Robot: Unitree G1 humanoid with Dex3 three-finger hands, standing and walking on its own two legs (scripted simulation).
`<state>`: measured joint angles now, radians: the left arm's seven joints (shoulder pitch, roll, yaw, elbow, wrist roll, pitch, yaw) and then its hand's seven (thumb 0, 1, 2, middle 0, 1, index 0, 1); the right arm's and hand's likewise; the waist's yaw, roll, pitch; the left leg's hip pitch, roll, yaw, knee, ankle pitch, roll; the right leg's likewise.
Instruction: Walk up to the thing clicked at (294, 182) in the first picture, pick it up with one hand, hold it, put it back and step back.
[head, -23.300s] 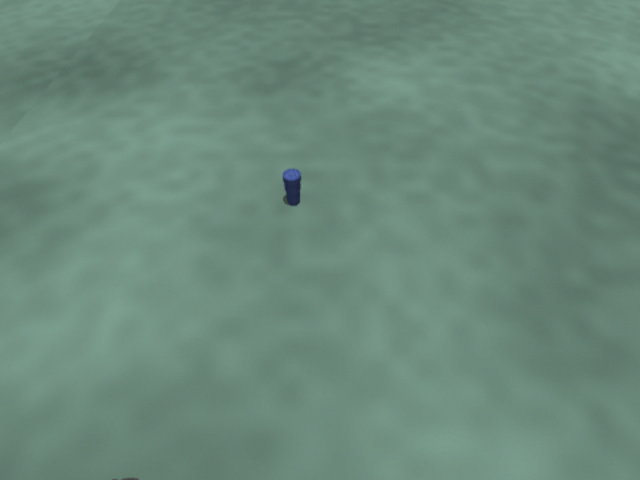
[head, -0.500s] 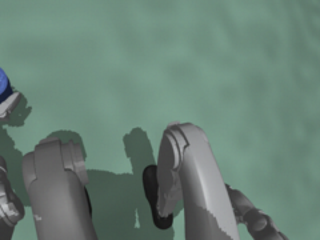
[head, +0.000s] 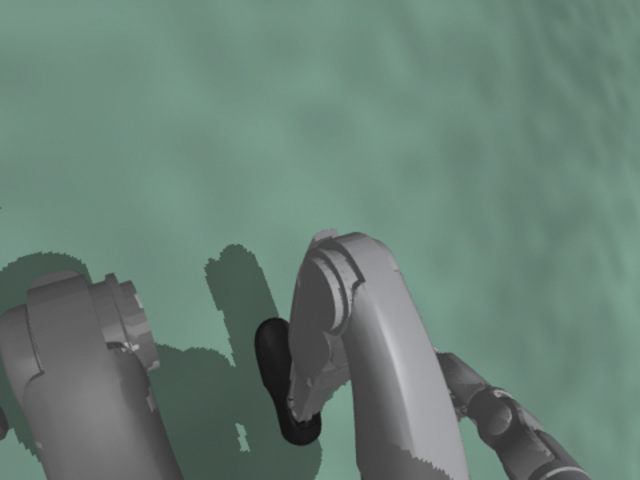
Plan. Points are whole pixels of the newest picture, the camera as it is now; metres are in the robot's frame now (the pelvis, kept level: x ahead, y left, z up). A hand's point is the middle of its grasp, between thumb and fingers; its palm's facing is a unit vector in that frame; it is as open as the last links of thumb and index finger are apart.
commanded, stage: lower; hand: left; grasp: from the side
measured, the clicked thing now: out of the picture +0.42 +0.32 -0.18
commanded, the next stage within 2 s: loosen in 0.40 s
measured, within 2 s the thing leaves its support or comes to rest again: rests again in 0.82 s
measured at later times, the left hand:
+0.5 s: hand out of the picture +0.42 +0.31 -0.18, palm faces +0.39 -0.92 -0.01, open 9.6 cm
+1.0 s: hand out of the picture +0.43 +0.32 -0.16, palm faces +0.40 -0.92 +0.00, open 12.6 cm
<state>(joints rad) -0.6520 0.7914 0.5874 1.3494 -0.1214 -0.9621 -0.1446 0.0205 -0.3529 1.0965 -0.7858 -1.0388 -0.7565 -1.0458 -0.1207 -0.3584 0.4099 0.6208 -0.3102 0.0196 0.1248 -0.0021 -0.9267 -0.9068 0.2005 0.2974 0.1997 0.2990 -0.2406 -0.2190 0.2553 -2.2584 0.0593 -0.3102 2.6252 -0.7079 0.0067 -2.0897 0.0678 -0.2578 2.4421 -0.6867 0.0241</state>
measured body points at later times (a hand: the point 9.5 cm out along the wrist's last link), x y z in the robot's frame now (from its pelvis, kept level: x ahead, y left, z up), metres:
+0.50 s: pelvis -0.01 +0.00 -0.01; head +0.23 +0.18 +0.33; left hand +0.40 +0.36 -0.18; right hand +0.16 -0.25 -0.05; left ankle +0.08 +0.13 -0.25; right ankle +0.12 -0.11 -0.25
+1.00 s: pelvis -0.01 +0.01 +0.00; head +0.22 +0.19 +0.33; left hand +0.41 +0.36 -0.16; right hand +0.16 -0.24 -0.04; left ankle +0.08 +0.13 -0.25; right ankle +0.12 -0.11 -0.25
